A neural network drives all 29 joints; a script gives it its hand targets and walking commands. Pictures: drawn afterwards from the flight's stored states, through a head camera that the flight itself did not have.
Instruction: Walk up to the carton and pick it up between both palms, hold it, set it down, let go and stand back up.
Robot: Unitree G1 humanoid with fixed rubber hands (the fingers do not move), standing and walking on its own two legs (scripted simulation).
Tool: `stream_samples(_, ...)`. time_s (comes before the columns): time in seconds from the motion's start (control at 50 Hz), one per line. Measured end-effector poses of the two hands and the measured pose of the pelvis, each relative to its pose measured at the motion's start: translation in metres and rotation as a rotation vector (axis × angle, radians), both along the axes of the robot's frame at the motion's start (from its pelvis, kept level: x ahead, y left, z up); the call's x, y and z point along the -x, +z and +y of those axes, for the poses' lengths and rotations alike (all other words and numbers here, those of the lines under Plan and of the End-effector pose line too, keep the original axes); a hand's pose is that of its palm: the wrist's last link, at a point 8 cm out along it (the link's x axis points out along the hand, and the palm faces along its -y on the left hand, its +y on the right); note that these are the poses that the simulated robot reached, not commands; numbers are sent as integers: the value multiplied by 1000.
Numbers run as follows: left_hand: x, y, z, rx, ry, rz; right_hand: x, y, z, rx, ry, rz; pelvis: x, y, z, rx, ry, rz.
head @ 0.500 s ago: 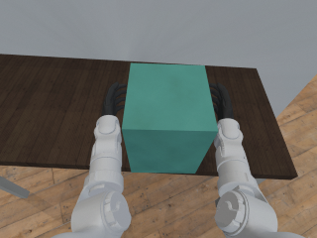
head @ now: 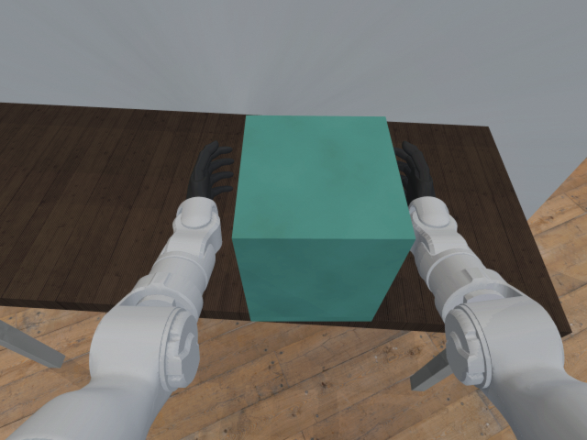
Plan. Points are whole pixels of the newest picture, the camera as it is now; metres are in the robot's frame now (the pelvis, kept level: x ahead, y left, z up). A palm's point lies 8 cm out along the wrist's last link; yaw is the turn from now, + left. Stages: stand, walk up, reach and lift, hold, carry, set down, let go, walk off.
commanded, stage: set down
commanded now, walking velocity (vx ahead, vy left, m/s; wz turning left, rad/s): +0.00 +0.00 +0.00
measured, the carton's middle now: (313, 226) +0.42 +0.02 +0.02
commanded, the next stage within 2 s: none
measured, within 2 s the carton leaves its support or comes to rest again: neither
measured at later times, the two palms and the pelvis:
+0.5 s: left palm (178, 169) +0.42 +0.20 +0.13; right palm (473, 163) +0.45 -0.18 +0.14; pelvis -0.03 -0.02 -0.01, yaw +2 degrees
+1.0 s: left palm (147, 106) +0.42 +0.21 +0.22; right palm (501, 106) +0.45 -0.18 +0.23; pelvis -0.02 -0.02 +0.01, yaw +2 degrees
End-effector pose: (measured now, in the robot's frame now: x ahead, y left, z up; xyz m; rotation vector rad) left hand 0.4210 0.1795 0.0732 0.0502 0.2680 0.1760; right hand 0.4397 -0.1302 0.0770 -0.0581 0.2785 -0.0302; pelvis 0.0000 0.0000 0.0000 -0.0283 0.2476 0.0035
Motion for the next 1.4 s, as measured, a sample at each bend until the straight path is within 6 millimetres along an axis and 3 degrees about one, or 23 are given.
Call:
stream_samples(0.1,7,-1,19,-7,19,8,-6,6,-8,0,-12,-14,0,-3,-2,5,15,12)
stream_samples(0.22,14,3,39,-10,43,-22,-7,17,-39,1,-52,-29,6,-6,-7,5,30,29)
stream_samples(0.34,8,25,34,-7,17,-67,-9,40,-58,-14,-38,-53,15,-7,-13,0,33,53)
stream_samples(0.48,2,52,20,4,-11,-80,-7,61,-56,-28,-11,-57,24,-6,-19,-18,29,49)
stream_samples(0.74,2,97,35,7,21,-71,-9,104,-39,-49,-16,-48,27,0,-23,-20,42,-1)
stream_samples(0.94,-2,138,31,6,-1,-56,-9,140,-47,-72,-42,-43,20,6,-21,-18,41,-84)
stream_samples(1.08,-1,156,38,1,5,-52,-11,156,-52,-77,-36,-48,15,8,-19,-19,38,-125)
stream_samples(1.22,11,143,47,-11,-6,-35,-3,143,-53,-67,-23,-33,11,11,-18,-21,43,-176)
stream_samples(1.4,47,79,48,37,-1,4,32,84,-50,-59,-9,-13,11,11,-18,-24,45,-228)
